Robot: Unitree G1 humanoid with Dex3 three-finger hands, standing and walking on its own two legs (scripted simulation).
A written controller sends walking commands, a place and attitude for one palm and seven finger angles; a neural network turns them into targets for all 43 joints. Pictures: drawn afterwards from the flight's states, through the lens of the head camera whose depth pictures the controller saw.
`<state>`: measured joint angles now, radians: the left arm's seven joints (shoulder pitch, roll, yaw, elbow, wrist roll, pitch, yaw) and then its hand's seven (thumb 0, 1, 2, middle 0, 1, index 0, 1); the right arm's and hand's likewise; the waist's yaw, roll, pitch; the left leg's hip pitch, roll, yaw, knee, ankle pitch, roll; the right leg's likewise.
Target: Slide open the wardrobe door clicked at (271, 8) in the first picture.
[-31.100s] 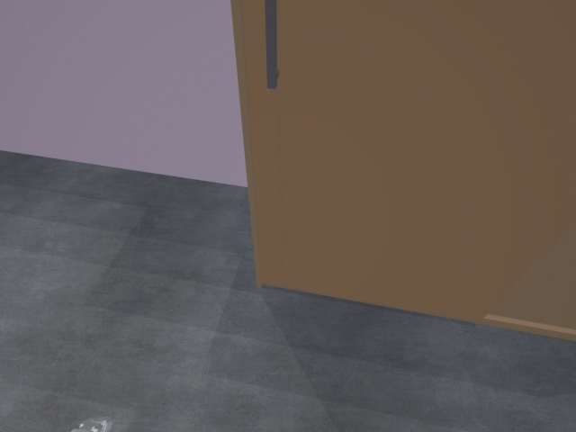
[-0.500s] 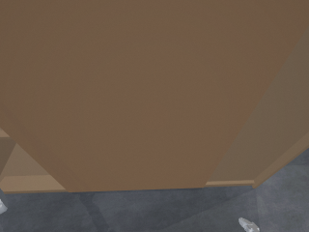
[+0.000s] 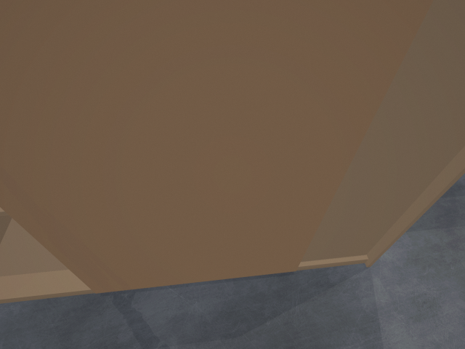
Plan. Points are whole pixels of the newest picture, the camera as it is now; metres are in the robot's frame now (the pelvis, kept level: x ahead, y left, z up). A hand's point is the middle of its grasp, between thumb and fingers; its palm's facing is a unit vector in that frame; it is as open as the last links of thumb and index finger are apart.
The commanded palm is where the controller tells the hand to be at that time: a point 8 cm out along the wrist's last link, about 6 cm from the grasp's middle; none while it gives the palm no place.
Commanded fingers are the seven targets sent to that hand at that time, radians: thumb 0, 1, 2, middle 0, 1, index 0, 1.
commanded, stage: stop walking and hold the door there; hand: left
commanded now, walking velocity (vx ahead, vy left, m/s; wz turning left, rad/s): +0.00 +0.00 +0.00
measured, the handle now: out of the picture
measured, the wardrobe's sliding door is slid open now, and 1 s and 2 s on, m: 0.47 0.47 0.47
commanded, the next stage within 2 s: loosen the grip on the handle in 1.78 s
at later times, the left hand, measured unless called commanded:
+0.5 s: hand out of the picture +0.39 +0.43 +0.23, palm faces +0.64 -0.75 -0.19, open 6.4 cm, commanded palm +0.35 +0.45 +0.20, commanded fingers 0.00 0.90 0.90 -0.45 -1.40 -0.45 -1.40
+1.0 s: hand out of the picture +0.40 +0.45 +0.22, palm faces +0.50 -0.82 -0.26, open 6.0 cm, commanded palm +0.36 +0.46 +0.20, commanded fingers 0.00 0.90 0.90 -0.45 -1.40 -0.45 -1.40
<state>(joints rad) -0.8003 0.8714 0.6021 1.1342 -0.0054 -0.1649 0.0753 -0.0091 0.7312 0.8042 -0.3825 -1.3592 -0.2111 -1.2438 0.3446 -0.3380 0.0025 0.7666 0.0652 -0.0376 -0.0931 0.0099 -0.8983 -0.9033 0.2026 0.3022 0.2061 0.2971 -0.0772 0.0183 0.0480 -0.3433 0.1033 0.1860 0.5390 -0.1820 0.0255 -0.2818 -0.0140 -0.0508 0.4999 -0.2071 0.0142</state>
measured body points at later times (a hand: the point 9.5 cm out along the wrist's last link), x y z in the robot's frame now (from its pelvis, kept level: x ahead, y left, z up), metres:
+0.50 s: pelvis +0.01 +0.06 +0.00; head +0.03 +0.06 +0.45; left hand +0.35 +0.47 +0.24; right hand +0.15 -0.20 -0.11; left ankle +0.07 +0.10 -0.73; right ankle -0.02 -0.07 -0.67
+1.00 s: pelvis +0.02 +0.17 -0.03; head +0.09 +0.17 +0.42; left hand +0.36 +0.49 +0.23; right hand +0.20 -0.10 -0.13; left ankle +0.09 +0.34 -0.73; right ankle -0.03 -0.01 -0.68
